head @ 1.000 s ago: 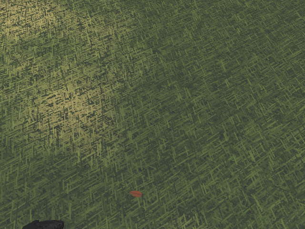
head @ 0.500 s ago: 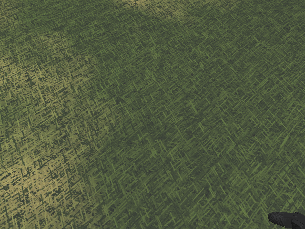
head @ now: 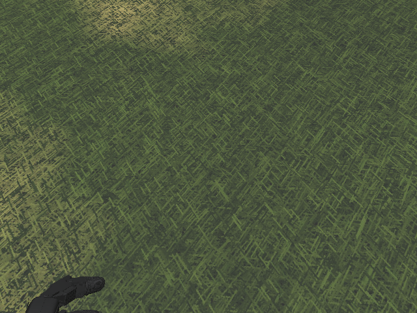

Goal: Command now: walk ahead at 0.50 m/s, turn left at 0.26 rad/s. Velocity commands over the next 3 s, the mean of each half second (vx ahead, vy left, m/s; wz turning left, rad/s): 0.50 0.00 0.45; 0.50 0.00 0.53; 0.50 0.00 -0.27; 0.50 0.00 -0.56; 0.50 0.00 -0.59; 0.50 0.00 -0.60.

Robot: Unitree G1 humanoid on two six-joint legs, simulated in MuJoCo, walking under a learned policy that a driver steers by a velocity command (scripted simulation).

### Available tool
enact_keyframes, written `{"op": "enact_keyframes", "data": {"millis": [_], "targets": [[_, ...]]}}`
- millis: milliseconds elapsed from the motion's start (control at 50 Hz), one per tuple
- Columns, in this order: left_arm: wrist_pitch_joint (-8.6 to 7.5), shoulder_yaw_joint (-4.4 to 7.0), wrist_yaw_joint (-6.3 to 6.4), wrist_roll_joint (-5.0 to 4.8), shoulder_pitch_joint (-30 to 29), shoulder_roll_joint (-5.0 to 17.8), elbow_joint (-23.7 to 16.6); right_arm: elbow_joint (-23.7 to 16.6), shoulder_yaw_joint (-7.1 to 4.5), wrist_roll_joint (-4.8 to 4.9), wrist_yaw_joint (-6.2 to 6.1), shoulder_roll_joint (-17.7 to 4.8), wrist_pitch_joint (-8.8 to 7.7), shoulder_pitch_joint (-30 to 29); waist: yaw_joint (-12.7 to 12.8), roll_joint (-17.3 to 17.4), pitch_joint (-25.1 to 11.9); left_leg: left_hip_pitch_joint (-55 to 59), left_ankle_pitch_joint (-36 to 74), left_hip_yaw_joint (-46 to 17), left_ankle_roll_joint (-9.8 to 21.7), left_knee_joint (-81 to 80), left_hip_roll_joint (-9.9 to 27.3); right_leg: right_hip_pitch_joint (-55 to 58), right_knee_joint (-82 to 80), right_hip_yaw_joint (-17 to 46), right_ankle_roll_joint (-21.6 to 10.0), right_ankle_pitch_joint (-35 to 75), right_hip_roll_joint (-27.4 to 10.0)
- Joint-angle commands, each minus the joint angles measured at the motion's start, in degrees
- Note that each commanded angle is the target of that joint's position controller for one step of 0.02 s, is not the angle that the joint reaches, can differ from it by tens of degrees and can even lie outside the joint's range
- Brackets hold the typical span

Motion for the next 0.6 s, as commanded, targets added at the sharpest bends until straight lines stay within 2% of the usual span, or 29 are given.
{"op": "enact_keyframes", "data": {"millis": [20,40,60,100,140,180,260,340,380,420,440,460,480,500,520,540,560,580,600], "targets": [[0.24,3.19,0.53,-0.44,16.3,8.7,1.7,-6.6,-1.62,1.22,-0.05,-7.6,-1.73,-3.5,9.2,-8.8,-8.5,-32.5,2.2,-2.7,0.9,21.9,3.5,32.3,-16.4,26.5,-10.3,-12.4,-19.5],[-0.03,2.72,0.31,-0.19,12.9,7.0,1.8,-6.7,-1.73,0.56,-0.19,-6.9,-1.35,-5.1,7.5,-7.0,-5.0,-31.0,6.2,-2.2,0.7,19.5,5.0,26.2,-18.7,21.5,-9.3,-9.0,-17.0],[-0.62,2.42,0.17,0.18,10.6,5.7,2.0,-6.4,-2.01,0.18,-0.31,-6.2,-0.59,-4.7,5.8,-7.9,-3.2,-28.1,9.4,-2.6,0.5,17.4,6.5,21.7,-20.7,16.8,-8.5,-4.5,-15.1],[-1.71,2.73,0.14,0.56,8.8,5.3,3.0,-5.6,-1.76,0.25,-0.23,-3.7,0.78,-3.0,4.0,-7.2,-2.3,-24.4,13.2,-2.4,-0.2,16.9,6.8,17.1,-23.6,10.8,-8.7,2.6,-14.0],[-2.42,3.19,0.37,0.73,8.7,6.0,4.3,-6.3,-1.86,0.08,-0.38,-3.0,1.48,-4.4,3.5,-5.3,-0.9,-26.2,16.9,-3.3,-0.8,14.8,6.9,16.6,-24.9,6.2,-9.0,8.3,-13.9],[-2.48,3.51,0.79,0.81,9.7,6.7,5.6,-7.5,-1.84,-0.15,-0.28,-2.6,1.46,-7.1,3.9,-4.1,0.1,-28.7,21.9,-4.0,-1.2,9.5,6.6,18.2,-25.3,2.6,-9.0,11.4,-13.7],[-1.76,4.02,1.6,0.36,11.2,8.8,7.3,-9.9,-1.1,-0.3,1.25,-1.1,0.9,-14.0,6.4,-2.8,2.1,-27.5,30.8,-0.1,-0.4,-3.8,6.0,20.4,-26.2,-3.7,-7.8,12.7,-13.2],[-0.3,4.68,1.87,-0.59,15.3,10.6,9.6,-13.8,-0.61,-0.21,2.67,-0.7,0.89,-21.3,9.0,-1.7,4.6,-30.1,28.9,2.9,1.5,-11.0,5.5,27.7,-24.5,-6.5,-7.2,15.1,-15.5],[0.67,4.97,1.94,-1.13,16.0,11.3,10.3,-15.5,-0.75,-0.19,3.33,-1.1,0.94,-22.9,8.9,-2.2,4.4,-29.9,24.7,4.9,3.0,-12.9,4.5,31.3,-21.5,-7.8,-6.3,21.3,-16.3],[1.49,5.38,2.31,-1.43,15.2,12.9,10.1,-16.4,-1.58,-0.24,3.65,-2.7,1.24,-21.3,6.7,-4.4,1.4,-23.8,19.1,8.3,5.1,-13.3,1.0,33.0,-14.6,-9.7,-5.0,39.7,-16.1],[1.93,5.6,2.58,-1.6,14.7,13.7,9.9,-16.0,-2.43,-0.26,3.59,-4.1,1.49,-17.6,4.3,-5.5,-1.5,-18.4,16.3,9.8,6.4,-13.1,-1.3,33.0,-8.3,-10.4,-4.4,48.6,-15.8],[2.33,5.61,2.81,-1.81,14.0,14.1,9.7,-14.5,-3.86,-0.13,3.2,-6.5,1.67,-10.6,0.1,-5.2,-5.5,-8.5,16.7,10.5,8.2,-15.2,-3.7,30.3,1.8,-11.5,-3.2,51.4,-14.5],[2.15,5.07,3.04,-1.65,13.7,13.1,9.2,-12.1,-5.83,-0.05,2.21,-10.0,2.12,-1.0,-4.9,-2.7,-10.3,7.9,19.6,6.8,10.7,-18.7,-3.7,20.3,16.1,-12.1,-0.9,42.4,-12.2],[1.07,2.74,2.45,0.73,17.9,5.5,6.2,-11.5,-7.23,0.27,1.08,-16.8,2.31,1.2,-0.8,11.7,-14.5,28.6,16.5,-20.3,19.1,-20.1,11.2,-5.4,37.5,-11.0,2.9,-4.9,-3.5],[-1.32,1.92,1.65,0.1,16.4,5.7,5.1,-13.8,-6.25,-0.17,1.42,-15.4,1.22,1.2,-1.0,10.0,-23.9,35.5,9.6,-45.4,26.2,-29.8,19.3,-15.7,47.9,3.5,3.4,-27.0,3.5],[-2.6,3.13,0.96,-2.28,9.3,10.0,3.3,-13.3,-4.99,-0.64,1.79,-11.2,0.43,0.0,-3.2,4.8,-17.8,31.9,11.0,-38.0,22.3,-32.4,17.6,-21.2,48.2,7.4,2.3,-22.2,0.0],[-3.36,2.8,0.9,-2.57,7.6,9.5,2.4,-13.1,-4.52,-0.53,1.79,-9.6,-0.04,-2.7,-1.1,2.9,-11.1,23.7,15.0,-29.8,20.1,-32.6,15.2,-21.1,43.5,6.7,1.4,-16.9,-2.3],[-3.53,2.87,1.35,-1.21,7.8,9.1,3.1,-13.6,-4.07,-0.38,1.68,-8.1,-0.14,-6.7,1.7,-0.5,-7.2,15.6,20.5,-23.9,18.1,-32.8,12.5,-18.0,38.2,6.4,1.6,-13.5,-4.5],[-3.05,3.33,1.57,-0.21,8.8,9.7,3.6,-14.5,-3.44,-0.83,1.44,-6.3,-0.2,-9.4,3.7,0.4,-5.5,9.6,25.9,-19.9,17.2,-33.9,10.7,-14.0,34.6,6.5,2.2,-11.0,-5.9]]}}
